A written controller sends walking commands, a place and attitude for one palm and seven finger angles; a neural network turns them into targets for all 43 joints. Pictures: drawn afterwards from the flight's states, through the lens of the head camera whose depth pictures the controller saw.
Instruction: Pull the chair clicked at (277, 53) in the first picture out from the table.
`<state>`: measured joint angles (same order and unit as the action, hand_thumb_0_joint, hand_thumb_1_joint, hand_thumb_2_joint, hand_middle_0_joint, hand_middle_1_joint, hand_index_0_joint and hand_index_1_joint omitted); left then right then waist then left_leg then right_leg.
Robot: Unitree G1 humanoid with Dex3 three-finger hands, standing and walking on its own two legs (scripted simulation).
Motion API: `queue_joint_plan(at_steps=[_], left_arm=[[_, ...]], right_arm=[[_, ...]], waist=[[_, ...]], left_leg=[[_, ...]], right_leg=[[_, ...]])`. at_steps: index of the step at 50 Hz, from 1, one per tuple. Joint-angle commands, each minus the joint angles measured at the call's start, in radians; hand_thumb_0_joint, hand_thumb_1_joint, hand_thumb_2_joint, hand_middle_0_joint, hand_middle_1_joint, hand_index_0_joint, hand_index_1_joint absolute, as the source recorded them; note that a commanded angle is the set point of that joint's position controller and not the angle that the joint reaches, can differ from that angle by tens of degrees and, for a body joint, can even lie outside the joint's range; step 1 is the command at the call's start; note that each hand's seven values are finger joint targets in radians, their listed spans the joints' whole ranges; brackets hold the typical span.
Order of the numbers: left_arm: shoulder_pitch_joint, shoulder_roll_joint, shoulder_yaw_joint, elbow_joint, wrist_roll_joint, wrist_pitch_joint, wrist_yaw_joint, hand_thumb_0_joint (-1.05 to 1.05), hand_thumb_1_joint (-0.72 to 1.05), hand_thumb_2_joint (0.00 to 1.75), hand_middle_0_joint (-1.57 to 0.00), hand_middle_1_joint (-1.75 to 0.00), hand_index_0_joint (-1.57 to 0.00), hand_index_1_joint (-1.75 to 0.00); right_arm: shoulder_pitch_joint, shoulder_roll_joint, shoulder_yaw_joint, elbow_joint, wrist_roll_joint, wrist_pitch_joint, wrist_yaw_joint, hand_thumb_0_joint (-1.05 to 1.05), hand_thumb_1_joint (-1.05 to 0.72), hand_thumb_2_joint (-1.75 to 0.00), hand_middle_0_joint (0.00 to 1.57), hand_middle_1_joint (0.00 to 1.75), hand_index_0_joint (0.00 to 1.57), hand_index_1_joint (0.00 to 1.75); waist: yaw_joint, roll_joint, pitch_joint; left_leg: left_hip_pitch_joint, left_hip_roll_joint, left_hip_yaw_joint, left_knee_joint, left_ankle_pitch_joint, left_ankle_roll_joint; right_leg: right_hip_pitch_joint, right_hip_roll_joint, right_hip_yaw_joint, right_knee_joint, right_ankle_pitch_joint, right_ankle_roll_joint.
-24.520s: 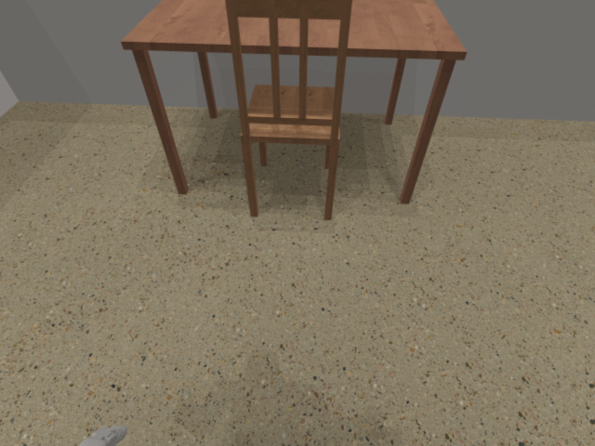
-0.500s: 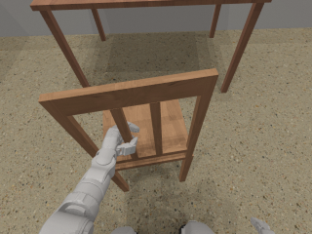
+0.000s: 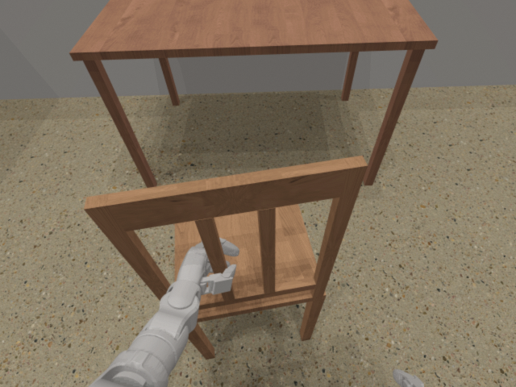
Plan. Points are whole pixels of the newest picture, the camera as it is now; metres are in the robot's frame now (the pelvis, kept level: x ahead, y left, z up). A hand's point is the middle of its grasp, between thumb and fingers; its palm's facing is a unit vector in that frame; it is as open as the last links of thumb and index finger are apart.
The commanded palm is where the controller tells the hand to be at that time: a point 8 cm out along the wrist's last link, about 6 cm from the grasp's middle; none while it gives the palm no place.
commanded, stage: stop walking, hand still on the chair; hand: left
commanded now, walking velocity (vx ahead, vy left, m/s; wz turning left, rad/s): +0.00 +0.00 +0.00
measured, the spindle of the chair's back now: (218, 264) +0.34 +0.09 -0.06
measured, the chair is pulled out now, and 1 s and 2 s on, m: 0.63 0.63 0.63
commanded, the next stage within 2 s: open the thumb and straighten the fingers in 0.28 s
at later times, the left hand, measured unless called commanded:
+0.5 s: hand (223, 275) +0.31 +0.08 -0.06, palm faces -0.15 -0.98 -0.13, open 6.0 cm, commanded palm +0.29 +0.13 -0.04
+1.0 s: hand (216, 269) +0.32 +0.09 -0.06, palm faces -0.14 -0.98 -0.15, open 16.0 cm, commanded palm +0.31 +0.15 -0.04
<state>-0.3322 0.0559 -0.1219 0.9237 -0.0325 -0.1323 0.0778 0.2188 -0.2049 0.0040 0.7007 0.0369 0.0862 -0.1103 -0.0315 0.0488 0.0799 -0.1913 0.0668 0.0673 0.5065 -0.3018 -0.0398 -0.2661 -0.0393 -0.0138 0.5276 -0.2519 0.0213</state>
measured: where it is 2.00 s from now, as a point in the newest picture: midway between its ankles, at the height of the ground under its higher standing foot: outside the picture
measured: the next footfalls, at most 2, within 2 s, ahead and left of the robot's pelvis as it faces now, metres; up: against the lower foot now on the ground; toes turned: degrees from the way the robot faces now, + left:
none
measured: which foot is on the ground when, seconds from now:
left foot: down 0.00-1.00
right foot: down 0.00-1.00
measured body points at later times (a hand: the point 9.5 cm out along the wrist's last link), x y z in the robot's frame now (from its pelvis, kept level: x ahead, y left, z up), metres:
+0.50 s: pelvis +0.00 +0.00 +0.00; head +0.04 +0.00 +0.45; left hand +0.31 +0.13 -0.05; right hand +0.11 -0.24 -0.13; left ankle -0.02 +0.14 -0.74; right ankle +0.02 -0.13 -0.74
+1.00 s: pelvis -0.01 +0.00 -0.02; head +0.05 -0.02 +0.42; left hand +0.33 +0.15 -0.05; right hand +0.10 -0.25 -0.15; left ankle -0.02 +0.14 -0.74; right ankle +0.02 -0.13 -0.74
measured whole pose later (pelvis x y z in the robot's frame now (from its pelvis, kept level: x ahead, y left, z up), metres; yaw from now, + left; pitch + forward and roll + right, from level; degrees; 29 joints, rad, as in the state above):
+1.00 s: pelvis -0.01 +0.00 -0.02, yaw +2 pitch +8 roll +1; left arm -0.30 0.12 -0.04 0.68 -0.01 0.02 0.00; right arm 0.25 -0.23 -0.01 0.66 0.04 0.00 -0.01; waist -0.07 0.03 -0.03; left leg -0.49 0.05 0.04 0.71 -0.37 -0.03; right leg -0.55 -0.06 -0.02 0.74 -0.33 0.02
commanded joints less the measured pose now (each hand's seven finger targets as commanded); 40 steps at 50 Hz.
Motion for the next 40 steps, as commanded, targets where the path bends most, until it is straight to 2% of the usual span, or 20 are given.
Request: queue_joint_plan(at_steps=[1,15,16,18,19,20,21,22,24,25,26,28,30,31,32,34,37,38,39,40], left_arm=[[-0.211,0.094,0.025,-0.143,-0.005,-0.043,0.008,0.00,0.90,0.90,-0.50,-1.45,-0.50,-1.45],[-0.192,0.084,0.012,-0.132,-0.009,-0.056,0.012,0.00,0.90,0.90,-0.50,-1.45,-0.50,-1.45],[-0.201,0.076,0.004,-0.133,-0.009,-0.058,0.010,0.00,0.90,0.90,-0.50,-1.45,-0.50,-1.45],[-0.211,0.073,0.002,-0.147,-0.009,-0.061,0.010,0.00,0.90,0.90,-0.50,-1.45,-0.50,-1.45],[-0.263,0.169,0.064,-0.296,-0.007,-0.073,0.022,0.00,0.90,0.90,-0.50,-1.45,-0.50,-1.45],[-0.176,0.085,0.025,-0.184,-0.011,-0.045,-0.001,0.00,0.78,0.84,-0.50,-1.45,-0.50,-1.45],[-0.233,0.140,0.073,-0.279,-0.012,-0.068,-0.011,0.00,0.66,0.78,-0.50,-1.45,-0.50,-1.45],[-0.218,0.135,0.071,-0.327,-0.006,-0.075,-0.018,0.00,0.54,0.73,-0.50,-1.45,-0.50,-1.45],[-0.184,0.116,0.042,-0.381,0.009,-0.076,-0.024,0.00,0.30,0.61,-0.50,-1.45,-0.50,-1.45],[-0.221,0.105,0.022,-0.442,0.014,-0.076,-0.025,0.00,0.17,0.55,-0.50,-1.45,-0.50,-1.45],[-0.207,0.067,-0.013,-0.446,0.025,-0.063,-0.029,0.00,0.05,0.49,-0.50,-1.45,-0.50,-1.45],[-0.160,0.076,-0.004,-0.437,0.037,-0.030,-0.030,0.00,-0.19,0.37,-0.50,-1.45,-0.50,-1.45],[-0.117,0.061,-0.008,-0.400,0.032,0.017,-0.031,0.00,-0.43,0.26,-0.47,-1.38,-0.47,-1.38],[-0.200,0.196,0.116,-0.387,0.026,0.033,-0.024,0.00,-0.55,0.20,-0.45,-1.30,-0.45,-1.30],[-0.199,0.188,0.116,-0.400,0.023,0.045,-0.030,0.00,-0.55,0.20,-0.43,-1.23,-0.43,-1.23],[-0.229,0.142,0.086,-0.418,0.014,0.061,-0.037,0.00,-0.55,0.20,-0.38,-1.09,-0.38,-1.09],[-0.191,0.092,0.056,-0.450,-0.003,0.070,-0.056,0.00,-0.55,0.20,-0.30,-0.87,-0.30,-0.87],[-0.207,0.080,0.042,-0.467,-0.009,0.071,-0.064,0.00,-0.55,0.20,-0.27,-0.80,-0.27,-0.80],[-0.210,0.091,0.050,-0.460,-0.010,0.072,-0.066,0.00,-0.55,0.20,-0.25,-0.73,-0.25,-0.73],[-0.233,0.073,0.030,-0.471,-0.010,0.071,-0.070,0.00,-0.55,0.20,-0.22,-0.65,-0.22,-0.65]], right_arm=[[-0.018,-0.121,-0.041,-0.108,-0.008,-0.034,-0.011,0.00,-0.90,-0.90,0.20,0.30,0.20,0.30],[-0.013,-0.119,-0.042,-0.101,-0.007,-0.030,-0.011,0.00,-0.90,-0.90,0.20,0.30,0.20,0.30],[-0.012,-0.119,-0.041,-0.102,-0.007,-0.027,-0.011,0.00,-0.90,-0.90,0.20,0.30,0.20,0.30],[-0.017,-0.116,-0.041,-0.105,-0.007,-0.026,-0.010,0.00,-0.90,-0.90,0.20,0.30,0.20,0.30],[-0.018,-0.124,-0.045,-0.115,-0.004,-0.029,-0.011,0.00,-0.90,-0.90,0.20,0.30,0.20,0.30],[0.017,-0.163,-0.051,-0.058,0.011,-0.050,0.037,0.00,-0.90,-0.90,0.20,0.30,0.20,0.30],[0.005,-0.175,-0.061,-0.072,0.009,-0.074,0.054,0.00,-0.90,-0.90,0.20,0.30,0.20,0.30],[0.003,-0.173,-0.069,-0.081,0.003,-0.089,0.060,0.00,-0.90,-0.90,0.20,0.30,0.20,0.30],[0.004,-0.150,-0.064,-0.083,0.002,-0.116,0.083,0.00,-0.90,-0.90,0.20,0.30,0.20,0.30],[0.008,-0.143,-0.063,-0.087,0.004,-0.126,0.094,0.00,-0.90,-0.90,0.20,0.30,0.20,0.30],[0.011,-0.135,-0.065,-0.091,0.005,-0.132,0.104,0.00,-0.90,-0.90,0.20,0.30,0.20,0.30],[0.022,-0.148,-0.072,-0.095,0.005,-0.135,0.118,0.00,-0.90,-0.90,0.20,0.30,0.20,0.30],[0.022,-0.158,-0.074,-0.105,0.007,-0.130,0.128,0.00,-0.90,-0.90,0.20,0.30,0.20,0.30],[0.032,-0.182,-0.077,-0.093,0.007,-0.119,0.121,0.00,-0.90,-0.90,0.20,0.30,0.20,0.30],[0.028,-0.178,-0.076,-0.109,0.007,-0.114,0.117,0.00,-0.90,-0.90,0.20,0.30,0.20,0.30],[0.023,-0.170,-0.074,-0.125,0.009,-0.118,0.112,0.00,-0.90,-0.90,0.20,0.30,0.20,0.30],[0.022,-0.167,-0.076,-0.144,0.009,-0.125,0.109,0.00,-0.90,-0.90,0.20,0.30,0.20,0.30],[0.023,-0.165,-0.075,-0.149,0.009,-0.128,0.107,0.00,-0.90,-0.90,0.20,0.30,0.20,0.30],[0.025,-0.170,-0.077,-0.148,0.009,-0.129,0.103,0.00,-0.90,-0.90,0.20,0.30,0.20,0.30],[0.029,-0.168,-0.075,-0.148,0.009,-0.131,0.102,0.00,-0.90,-0.90,0.20,0.30,0.20,0.30]], waist=[[0.022,-0.072,-0.269],[0.021,-0.077,-0.256],[0.020,-0.100,-0.260],[0.018,-0.087,-0.267],[0.019,-0.064,-0.268],[-0.051,-0.294,-0.231],[-0.035,-0.331,-0.281],[-0.030,-0.288,-0.326],[-0.021,-0.060,-0.339],[-0.033,0.012,-0.366],[-0.038,0.027,-0.377],[-0.031,0.022,-0.395],[-0.035,-0.037,-0.368],[-0.039,-0.088,-0.363],[-0.032,-0.097,-0.380],[-0.040,-0.087,-0.385],[-0.033,-0.082,-0.419],[-0.038,-0.078,-0.425],[-0.042,-0.105,-0.419],[-0.049,-0.089,-0.410]], left_leg=[[0.080,0.074,-0.055,-0.053,0.300,0.052],[0.088,0.072,-0.058,-0.065,0.313,0.054],[0.083,0.071,-0.057,-0.065,0.301,0.052],[0.090,0.071,-0.056,-0.064,0.307,0.053],[0.088,0.071,-0.060,-0.066,0.313,0.054],[-0.079,-0.023,-0.013,-0.057,0.255,0.074],[-0.102,-0.026,0.003,-0.036,0.261,0.080],[-0.106,-0.036,0.007,-0.022,0.276,0.078],[-0.072,-0.048,0.018,-0.006,0.280,0.065],[-0.047,-0.049,0.015,0.007,0.281,0.061],[-0.035,-0.046,0.011,0.022,0.296,0.059],[-0.053,-0.043,-0.003,0.041,0.300,0.055],[-0.105,-0.045,-0.010,0.052,0.253,0.055],[-0.138,-0.047,-0.010,0.056,0.203,0.060],[-0.155,-0.052,-0.007,0.051,0.177,0.060],[-0.156,-0.053,-0.008,0.060,0.171,0.060],[-0.146,-0.046,-0.011,0.084,0.201,0.056],[-0.143,-0.045,-0.013,0.090,0.209,0.055],[-0.154,-0.043,-0.017,0.098,0.207,0.055],[-0.155,-0.044,-0.018,0.101,0.200,0.055]], right_leg=[[0.117,-0.076,0.042,-0.051,0.304,-0.038],[0.128,-0.087,0.045,-0.063,0.334,-0.043],[0.130,-0.088,0.044,-0.065,0.324,-0.044],[0.135,-0.093,0.046,-0.063,0.335,-0.046],[0.157,-0.096,0.053,-0.068,0.346,-0.046],[0.085,-0.015,-0.050,-0.055,0.333,-0.027],[0.104,-0.013,-0.034,-0.029,0.373,-0.028],[0.113,-0.011,-0.030,-0.003,0.402,-0.028],[0.074,-0.011,-0.030,0.006,0.359,-0.034],[0.043,-0.005,-0.036,0.014,0.324,-0.037],[0.011,0.001,-0.043,0.022,0.305,-0.039],[-0.019,0.008,-0.050,0.042,0.282,-0.042],[-0.044,0.014,-0.059,0.050,0.253,-0.036],[-0.046,0.016,-0.049,0.051,0.238,-0.032],[-0.033,0.017,-0.048,0.061,0.220,-0.029],[-0.053,0.019,-0.050,0.068,0.209,-0.027],[-0.064,0.020,-0.056,0.095,0.219,-0.031],[-0.067,0.021,-0.055,0.100,0.226,-0.030],[-0.074,0.023,-0.058,0.104,0.220,-0.030],[-0.091,0.022,-0.059,0.109,0.212,-0.028]])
